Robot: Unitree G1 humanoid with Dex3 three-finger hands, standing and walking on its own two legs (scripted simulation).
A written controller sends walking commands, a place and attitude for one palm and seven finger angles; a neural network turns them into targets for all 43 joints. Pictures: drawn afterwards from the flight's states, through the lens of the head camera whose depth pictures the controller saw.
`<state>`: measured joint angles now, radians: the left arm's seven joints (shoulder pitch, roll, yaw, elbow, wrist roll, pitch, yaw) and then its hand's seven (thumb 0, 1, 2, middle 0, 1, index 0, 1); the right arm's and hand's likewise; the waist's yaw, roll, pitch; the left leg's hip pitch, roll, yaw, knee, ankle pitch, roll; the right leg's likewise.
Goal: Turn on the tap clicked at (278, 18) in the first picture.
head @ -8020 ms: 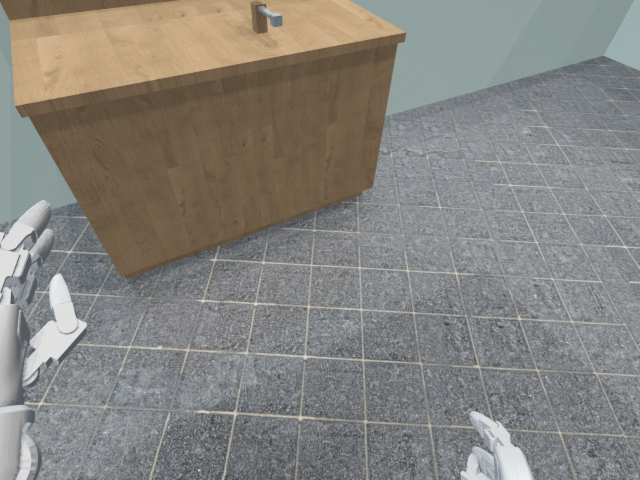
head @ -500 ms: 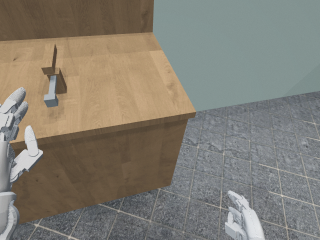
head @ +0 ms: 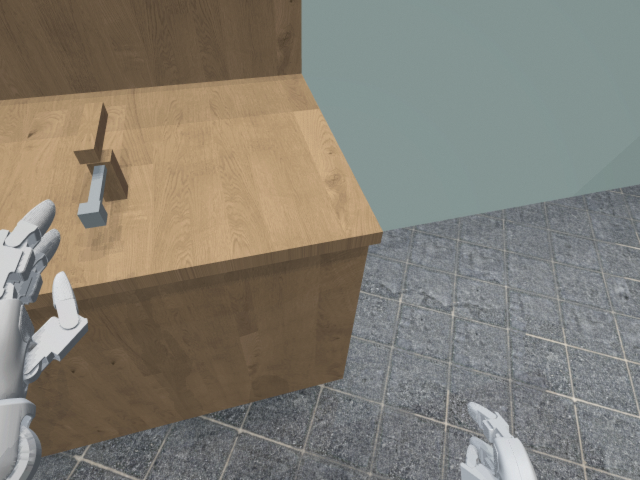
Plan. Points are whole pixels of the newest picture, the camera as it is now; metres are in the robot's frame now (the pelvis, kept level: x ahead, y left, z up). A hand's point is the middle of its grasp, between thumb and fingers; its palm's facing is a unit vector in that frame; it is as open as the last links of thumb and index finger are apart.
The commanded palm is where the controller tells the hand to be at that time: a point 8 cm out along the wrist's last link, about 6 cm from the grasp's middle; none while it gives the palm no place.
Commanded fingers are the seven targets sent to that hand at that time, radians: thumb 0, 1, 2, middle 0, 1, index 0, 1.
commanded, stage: look again from close up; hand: left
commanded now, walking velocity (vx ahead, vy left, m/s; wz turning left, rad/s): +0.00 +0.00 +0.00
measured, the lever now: (93, 214) +0.43 +0.37 +0.07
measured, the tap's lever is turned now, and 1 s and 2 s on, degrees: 0 0 0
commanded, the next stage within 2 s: shuffle to correct the standing spot in 0.28 s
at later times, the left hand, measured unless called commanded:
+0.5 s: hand (72, 329) +0.21 +0.25 +0.15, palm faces +0.39 -0.85 -0.34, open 7.4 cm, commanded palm +0.16 +0.29 +0.17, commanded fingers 0.00 0.90 0.90 -0.20 -0.30 -0.20 -0.30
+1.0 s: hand (89, 279) +0.26 +0.26 +0.15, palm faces +0.38 -0.84 -0.40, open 7.4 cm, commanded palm +0.21 +0.30 +0.17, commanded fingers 0.00 0.90 0.90 -0.20 -0.30 -0.20 -0.30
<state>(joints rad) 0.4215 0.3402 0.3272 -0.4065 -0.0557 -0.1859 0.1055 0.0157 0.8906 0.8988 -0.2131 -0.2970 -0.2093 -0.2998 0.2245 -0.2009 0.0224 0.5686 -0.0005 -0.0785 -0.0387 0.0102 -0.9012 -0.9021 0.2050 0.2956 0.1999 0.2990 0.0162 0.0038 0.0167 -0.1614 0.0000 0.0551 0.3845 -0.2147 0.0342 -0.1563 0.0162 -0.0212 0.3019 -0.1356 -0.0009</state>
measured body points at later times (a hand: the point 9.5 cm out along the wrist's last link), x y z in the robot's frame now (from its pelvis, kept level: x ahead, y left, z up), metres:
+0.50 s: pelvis +0.00 +0.00 +0.00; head +0.00 +0.01 +0.45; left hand +0.19 +0.30 +0.17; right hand +0.17 -0.22 -0.08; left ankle +0.00 +0.09 -0.75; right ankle +0.02 -0.12 -0.75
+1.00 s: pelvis +0.05 +0.02 -0.03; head +0.05 +0.03 +0.42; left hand +0.24 +0.30 +0.18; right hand +0.20 -0.21 -0.11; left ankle +0.00 +0.09 -0.75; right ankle +0.02 -0.11 -0.74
